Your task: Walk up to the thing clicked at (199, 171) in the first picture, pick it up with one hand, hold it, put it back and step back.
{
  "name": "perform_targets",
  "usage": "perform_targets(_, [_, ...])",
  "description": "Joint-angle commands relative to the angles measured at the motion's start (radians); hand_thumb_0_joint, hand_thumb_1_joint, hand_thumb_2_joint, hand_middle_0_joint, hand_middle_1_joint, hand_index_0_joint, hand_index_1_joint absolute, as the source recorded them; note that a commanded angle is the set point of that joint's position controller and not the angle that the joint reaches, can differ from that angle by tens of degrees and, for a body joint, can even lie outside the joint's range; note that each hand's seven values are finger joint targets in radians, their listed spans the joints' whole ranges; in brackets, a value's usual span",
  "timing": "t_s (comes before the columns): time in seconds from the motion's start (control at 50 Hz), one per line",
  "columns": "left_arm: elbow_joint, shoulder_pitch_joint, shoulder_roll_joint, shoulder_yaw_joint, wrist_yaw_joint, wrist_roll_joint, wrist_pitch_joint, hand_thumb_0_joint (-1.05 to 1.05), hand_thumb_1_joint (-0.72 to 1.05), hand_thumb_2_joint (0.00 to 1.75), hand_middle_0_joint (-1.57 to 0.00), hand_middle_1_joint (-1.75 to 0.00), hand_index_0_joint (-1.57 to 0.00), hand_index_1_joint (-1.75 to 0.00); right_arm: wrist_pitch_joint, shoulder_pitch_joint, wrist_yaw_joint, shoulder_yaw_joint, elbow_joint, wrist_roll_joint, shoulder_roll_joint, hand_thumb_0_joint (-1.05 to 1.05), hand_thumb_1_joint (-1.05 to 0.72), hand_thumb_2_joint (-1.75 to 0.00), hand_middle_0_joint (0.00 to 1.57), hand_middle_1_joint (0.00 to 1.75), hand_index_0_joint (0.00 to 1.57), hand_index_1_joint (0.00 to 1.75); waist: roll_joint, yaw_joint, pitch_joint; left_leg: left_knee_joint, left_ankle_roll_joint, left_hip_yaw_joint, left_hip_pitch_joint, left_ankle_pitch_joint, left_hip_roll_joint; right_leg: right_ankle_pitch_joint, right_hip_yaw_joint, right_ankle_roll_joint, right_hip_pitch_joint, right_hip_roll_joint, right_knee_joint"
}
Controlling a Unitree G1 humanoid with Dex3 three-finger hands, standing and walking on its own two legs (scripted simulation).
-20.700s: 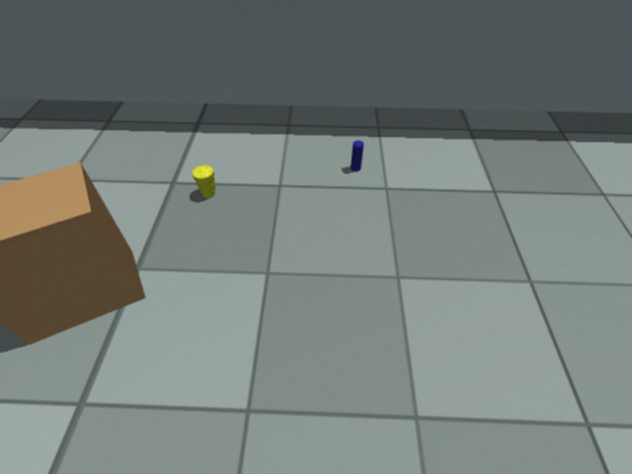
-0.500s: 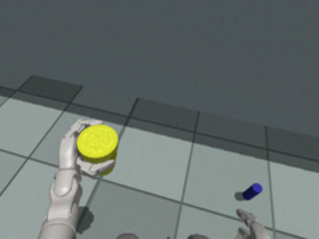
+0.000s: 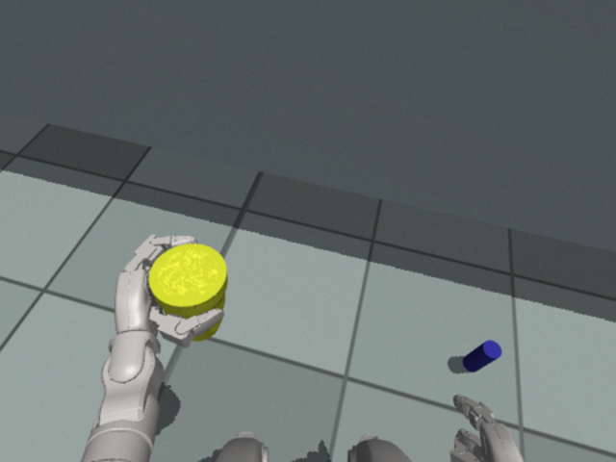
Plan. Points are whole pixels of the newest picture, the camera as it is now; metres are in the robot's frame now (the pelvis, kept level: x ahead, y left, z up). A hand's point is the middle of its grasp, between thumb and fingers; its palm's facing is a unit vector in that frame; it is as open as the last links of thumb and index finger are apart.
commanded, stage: crouch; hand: left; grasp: from the side
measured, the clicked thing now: (194, 299) +0.33 +0.17 -0.02
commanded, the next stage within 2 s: lower in 1.62 s
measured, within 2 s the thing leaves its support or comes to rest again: neither
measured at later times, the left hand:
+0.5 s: hand (207, 331) +0.36 +0.19 -0.23, palm faces +0.17 -0.98 -0.01, open 11.8 cm
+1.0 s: hand (218, 347) +0.39 +0.20 -0.43, palm faces +0.16 -0.99 -0.02, open 11.8 cm
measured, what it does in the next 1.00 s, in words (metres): lowers itself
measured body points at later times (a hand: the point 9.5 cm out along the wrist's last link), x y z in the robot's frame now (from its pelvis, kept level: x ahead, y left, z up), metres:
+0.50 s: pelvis -0.04 +0.00 -0.19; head +0.14 +0.02 +0.22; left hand +0.34 +0.24 -0.23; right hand +0.08 -0.26 -0.32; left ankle +0.02 +0.13 -0.69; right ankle +0.02 -0.14 -0.69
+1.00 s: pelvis -0.08 +0.00 -0.36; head +0.13 +0.05 +0.03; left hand +0.37 +0.26 -0.42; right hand -0.01 -0.27 -0.48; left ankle +0.02 +0.13 -0.69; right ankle +0.01 -0.14 -0.69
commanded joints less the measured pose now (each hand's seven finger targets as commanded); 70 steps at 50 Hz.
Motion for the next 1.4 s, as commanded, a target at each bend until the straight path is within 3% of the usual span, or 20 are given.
perform_targets(0.0, [-0.252, -0.376, 0.16, 0.08, -0.004, -0.018, -0.199, 0.0, 0.1, 1.2, -1.19, -1.34, -1.21, -1.34, -0.042, 0.006, 0.004, -0.057, -0.095, -0.011, -0.137, 0.0, -0.89, -0.91, 0.2, 0.3, 0.2, 0.3, 0.046, -0.013, -0.363, -0.026, 0.018, 0.007, 0.064, 0.2, -0.034, 0.238, -0.007, -0.034, 0.022, 0.018, 0.0])
perform_targets(0.04, [-0.211, -0.396, 0.149, 0.061, -0.017, -0.012, -0.245, 0.0, 0.08, 1.21, -1.18, -1.35, -1.2, -1.35, -0.045, 0.026, 0.009, -0.062, -0.08, -0.021, -0.143, 0.0, -0.89, -0.91, 0.2, 0.3, 0.2, 0.3, 0.058, -0.038, -0.422, 0.046, 0.019, -0.003, 0.05, 0.236, -0.027, 0.252, -0.01, -0.037, -0.075, 0.024, 0.07])
perform_targets(0.06, [-0.191, -0.435, 0.172, 0.084, -0.019, -0.013, -0.269, 0.0, 0.09, 1.19, -1.18, -1.33, -1.19, -1.33, -0.046, 0.023, 0.011, -0.063, -0.078, -0.022, -0.149, 0.0, -0.9, -0.91, 0.2, 0.3, 0.2, 0.3, 0.075, -0.037, -0.422, 0.085, 0.019, -0.008, -0.005, 0.204, -0.032, 0.223, -0.007, -0.04, -0.124, 0.024, 0.109])
perform_targets(0.12, [-0.1, -0.465, 0.159, 0.074, -0.037, -0.015, -0.335, 0.0, 0.01, 1.17, -1.17, -1.31, -1.18, -1.32, -0.053, 0.023, 0.02, -0.069, -0.074, -0.031, -0.162, 0.0, -0.91, -0.91, 0.2, 0.3, 0.2, 0.3, 0.074, -0.056, -0.486, 0.213, 0.021, -0.021, -0.134, 0.155, -0.033, 0.168, -0.011, -0.045, -0.278, 0.027, 0.232])
perform_targets(0.18, [-0.001, -0.5, 0.174, 0.087, -0.05, -0.017, -0.387, 0.0, 0.02, 1.18, -1.19, -1.32, -1.19, -1.33, -0.052, 0.023, 0.027, -0.069, -0.069, -0.037, -0.182, 0.0, -0.91, -0.91, 0.2, 0.3, 0.2, 0.3, 0.088, -0.057, -0.551, 0.328, 0.02, -0.037, -0.254, 0.114, -0.03, 0.105, -0.018, -0.051, -0.436, 0.03, 0.353])
perform_targets(0.22, [0.035, -0.516, 0.221, 0.116, -0.058, -0.013, -0.414, 0.0, 0.0, 1.19, -1.19, -1.32, -1.19, -1.33, -0.046, 0.022, 0.033, -0.059, -0.074, -0.04, -0.186, 0.0, -0.9, -0.91, 0.2, 0.3, 0.2, 0.3, 0.134, -0.032, -0.611, 0.388, 0.012, -0.045, -0.304, 0.127, -0.03, 0.089, -0.024, -0.057, -0.515, 0.031, 0.435])
perform_targets(0.26, [0.093, -0.5, 0.201, 0.106, -0.066, -0.01, -0.423, 0.0, 0.01, 1.21, -1.23, -1.35, -1.23, -1.36, -0.036, 0.024, 0.04, -0.058, -0.079, -0.045, -0.193, 0.0, -0.9, -0.91, 0.2, 0.3, 0.2, 0.3, 0.143, -0.031, -0.66, 0.445, 0.011, -0.049, -0.359, 0.129, -0.032, 0.081, -0.026, -0.059, -0.575, 0.031, 0.497])
perform_targets(0.34, [0.084, -0.512, 0.265, 0.185, -0.068, -0.023, -0.433, 0.0, 0.02, 1.26, -1.24, -1.38, -1.24, -1.4, -0.014, 0.036, 0.046, -0.057, -0.08, -0.051, -0.21, 0.0, -0.9, -0.91, 0.2, 0.3, 0.2, 0.3, 0.155, -0.005, -0.787, 0.545, 0.015, -0.039, -0.444, 0.183, -0.038, 0.124, -0.016, -0.062, -0.607, 0.03, 0.59])
perform_targets(0.42, [0.054, -0.578, 0.296, 0.223, -0.062, -0.035, -0.444, 0.0, 0.08, 1.29, -1.23, -1.38, -1.23, -1.4, -0.003, 0.034, 0.051, -0.058, -0.065, -0.055, -0.211, 0.0, -0.92, -0.92, 0.2, 0.3, 0.2, 0.3, 0.086, -0.028, -0.843, 0.662, 0.034, -0.026, -0.597, 0.158, -0.039, 0.153, 0.01, -0.047, -0.612, 0.032, 0.657])
perform_targets(0.52, [0.116, -0.736, 0.302, 0.189, -0.08, 0.001, -0.473, 0.0, 0.08, 1.28, -1.21, -1.37, -1.22, -1.39, -0.006, 0.038, 0.059, -0.062, -0.018, -0.07, -0.213, 0.0, -0.92, -0.92, 0.2, 0.3, 0.2, 0.3, 0.096, -0.107, -0.818, 0.79, 0.034, -0.04, -0.711, 0.077, -0.033, 0.074, -0.011, -0.052, -0.822, 0.036, 0.78])
perform_targets(0.58, [0.192, -0.828, 0.355, 0.213, -0.086, 0.01, -0.49, 0.0, 0.05, 1.26, -1.21, -1.37, -1.22, -1.39, -0.007, 0.03, 0.061, -0.046, -0.001, -0.082, -0.218, 0.0, -0.92, -0.92, 0.2, 0.3, 0.2, 0.3, 0.135, -0.103, -0.798, 0.846, 0.027, -0.036, -0.784, -0.009, -0.034, -0.011, -0.018, -0.06, -0.92, 0.037, 0.852])
perform_targets(0.64, [0.28, -0.804, 0.421, 0.278, -0.074, 0.034, -0.498, 0.0, 0.01, 1.29, -1.23, -1.4, -1.24, -1.42, 0.002, 0.022, 0.069, -0.034, -0.006, -0.095, -0.227, 0.0, -0.92, -0.92, 0.2, 0.3, 0.2, 0.3, 0.173, -0.076, -0.783, 0.891, 0.021, -0.023, -0.869, -0.079, -0.038, -0.09, -0.022, -0.063, -0.984, 0.035, 0.911])
perform_targets(0.72, [0.308, -0.87, 0.466, 0.307, -0.066, 0.045, -0.505, 0.0, -0.01, 1.33, -1.27, -1.45, -1.27, -1.47, 0.016, 0.021, 0.077, -0.02, -0.013, -0.1, -0.243, 0.0, -0.92, -0.92, 0.2, 0.3, 0.2, 0.3, 0.216, -0.093, -0.795, 0.928, 0.015, -0.023, -0.93, -0.201, -0.039, -0.174, -0.048, -0.063, -1.049, 0.037, 0.985])
perform_targets(0.88, [0.292, -0.98, 0.533, 0.326, -0.096, 0.049, -0.486, 0.0, -0.01, 1.22, -1.2, -1.33, -1.19, -1.35, 0.025, 0.027, 0.076, 0.002, 0.005, -0.11, -0.273, 0.0, -0.94, -0.92, 0.2, 0.3, 0.2, 0.3, 0.254, -0.128, -0.83, 1.072, 0.018, -0.014, -0.993, -0.159, -0.037, -0.13, -0.065, -0.059, -1.13, 0.039, 1.109])
perform_targets(0.98, [0.327, -0.959, 0.583, 0.374, -0.089, 0.042, -0.48, 0.0, -0.02, 1.19, -1.16, -1.29, -1.15, -1.31, 0.039, 0.035, 0.076, 0.024, 0.014, -0.117, -0.294, 0.0, -0.94, -0.92, 0.2, 0.3, 0.2, 0.3, 0.238, -0.141, -0.789, 1.135, 0.019, -0.027, -1.07, -0.159, -0.038, -0.124, -0.078, -0.054, -1.158, 0.04, 1.162])
perform_targets(1.08, [0.375, -0.951, 0.621, 0.387, -0.093, 0.064, -0.482, 0.0, -0.02, 1.19, -1.17, -1.32, -1.18, -1.33, 0.054, 0.033, 0.08, 0.048, 0.023, -0.136, -0.312, 0.0, -0.93, -0.92, 0.2, 0.3, 0.2, 0.3, 0.251, -0.166, -0.718, 1.186, 0.021, -0.037, -1.133, -0.176, -0.035, -0.126, -0.094, -0.052, -1.197, 0.046, 1.204])
perform_targets(1.1, [0.389, -0.939, 0.581, 0.37, -0.099, 0.061, -0.481, 0.0, 0.01, 1.2, -1.16, -1.31, -1.17, -1.32, 0.056, 0.034, 0.084, 0.052, 0.019, -0.14, -0.315, 0.0, -0.93, -0.92, 0.2, 0.3, 0.2, 0.3, 0.253, -0.172, -0.711, 1.189, 0.017, -0.044, -1.118, -0.156, -0.033, -0.111, -0.104, -0.053, -1.208, 0.047, 1.216])
perform_targets(1.16, [0.42, -0.908, 0.62, 0.398, -0.103, 0.071, -0.481, 0.0, 0.02, 1.2, -1.18, -1.32, -1.18, -1.33, 0.066, 0.029, 0.089, 0.067, 0.014, -0.148, -0.332, 0.0, -0.93, -0.91, 0.2, 0.3, 0.2, 0.3, 0.259, -0.176, -0.671, 1.205, 0.013, -0.059, -1.14, -0.148, -0.03, -0.106, -0.121, -0.053, -1.231, 0.05, 1.244])
perform_targets(1.22, [0.393, -0.932, 0.627, 0.376, -0.113, 0.074, -0.485, 0.0, 0.05, 1.19, -1.17, -1.32, -1.18, -1.33, 0.075, 0.028, 0.095, 0.074, 0.013, -0.155, -0.341, 0.0, -0.92, -0.91, 0.2, 0.3, 0.2, 0.3, 0.279, -0.182, -0.676, 1.22, 0.013, -0.064, -1.148, -0.164, -0.028, -0.113, -0.126, -0.054, -1.239, 0.055, 1.257])
perform_targets(1.38, [0.354, -0.928, 0.652, 0.388, -0.118, 0.06, -0.497, 0.0, 0.11, 1.2, -1.2, -1.32, -1.2, -1.33, 0.086, 0.015, 0.104, 0.102, 0.01, -0.177, -0.373, 0.0, -0.93, -0.91, 0.2, 0.3, 0.2, 0.3, 0.332, -0.204, -0.671, 1.264, 0.002, -0.092, -1.116, -0.116, -0.022, -0.066, -0.149, -0.053, -1.247, 0.056, 1.303])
